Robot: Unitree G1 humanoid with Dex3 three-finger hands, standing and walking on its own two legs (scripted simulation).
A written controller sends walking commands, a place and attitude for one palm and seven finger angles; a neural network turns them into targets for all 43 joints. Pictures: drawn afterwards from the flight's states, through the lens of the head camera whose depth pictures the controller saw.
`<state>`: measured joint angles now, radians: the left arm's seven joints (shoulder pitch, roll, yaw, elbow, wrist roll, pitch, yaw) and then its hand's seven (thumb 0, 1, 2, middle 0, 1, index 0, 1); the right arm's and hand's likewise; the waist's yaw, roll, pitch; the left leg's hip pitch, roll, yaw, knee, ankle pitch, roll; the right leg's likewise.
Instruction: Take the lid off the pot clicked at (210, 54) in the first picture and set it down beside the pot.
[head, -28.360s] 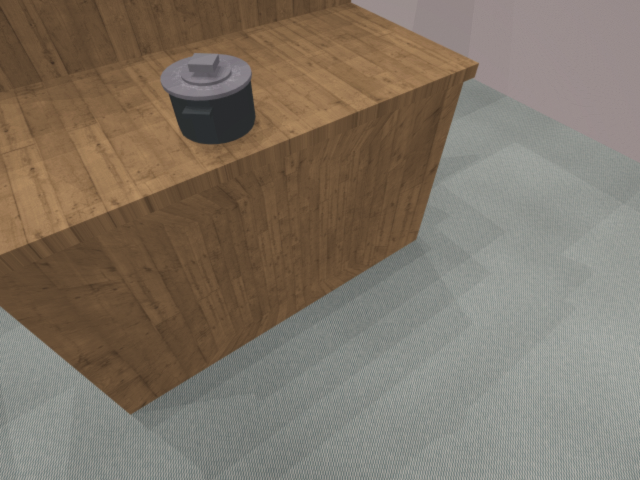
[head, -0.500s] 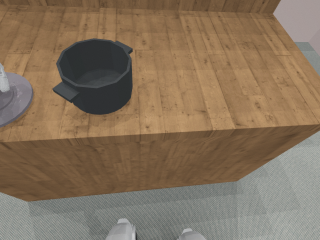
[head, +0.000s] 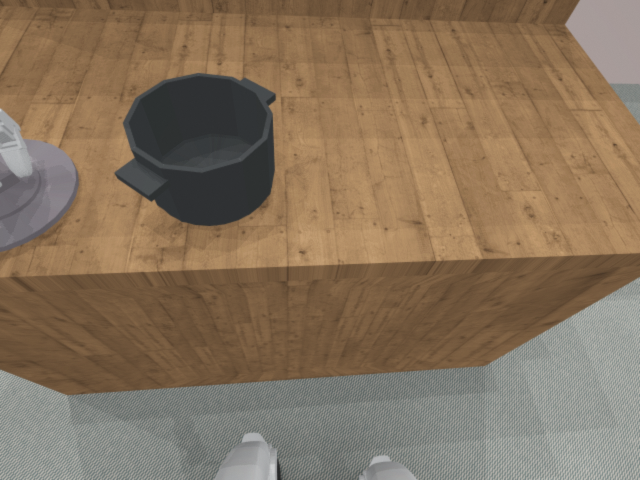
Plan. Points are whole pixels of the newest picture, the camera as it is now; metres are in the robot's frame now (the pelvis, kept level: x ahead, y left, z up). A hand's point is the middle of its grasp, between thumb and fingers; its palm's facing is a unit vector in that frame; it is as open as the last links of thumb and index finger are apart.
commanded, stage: open the fingers wide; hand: left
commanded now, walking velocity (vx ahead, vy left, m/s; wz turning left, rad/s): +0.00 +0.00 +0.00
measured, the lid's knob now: out of the picture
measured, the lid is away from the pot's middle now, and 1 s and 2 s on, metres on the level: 0.26 0.26 0.26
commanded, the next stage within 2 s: raise the empty hand in 0.96 s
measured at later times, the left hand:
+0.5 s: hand out of the picture +0.43 +0.37 +0.11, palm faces -0.40 -0.14 -0.90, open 7.7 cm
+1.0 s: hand out of the picture +0.42 +0.37 +0.10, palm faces -0.41 -0.13 -0.90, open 10.7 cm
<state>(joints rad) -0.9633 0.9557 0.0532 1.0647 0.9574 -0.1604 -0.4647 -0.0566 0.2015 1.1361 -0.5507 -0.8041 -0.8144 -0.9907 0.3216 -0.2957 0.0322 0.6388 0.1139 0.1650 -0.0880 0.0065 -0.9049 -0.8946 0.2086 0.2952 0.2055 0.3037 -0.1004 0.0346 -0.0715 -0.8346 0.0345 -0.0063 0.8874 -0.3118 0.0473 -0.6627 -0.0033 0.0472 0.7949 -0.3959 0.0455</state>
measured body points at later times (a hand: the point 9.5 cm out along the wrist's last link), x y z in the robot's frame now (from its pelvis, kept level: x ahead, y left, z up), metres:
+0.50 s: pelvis +0.00 -0.01 +0.00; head +0.09 +0.02 +0.45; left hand +0.44 +0.38 +0.16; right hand +0.07 -0.29 -0.11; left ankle +0.06 +0.09 -0.69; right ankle +0.00 -0.19 -0.69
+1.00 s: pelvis +0.00 -0.01 +0.01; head +0.09 +0.02 +0.45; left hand +0.44 +0.38 +0.15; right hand +0.07 -0.28 -0.10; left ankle +0.06 +0.09 -0.69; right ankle +0.00 -0.19 -0.69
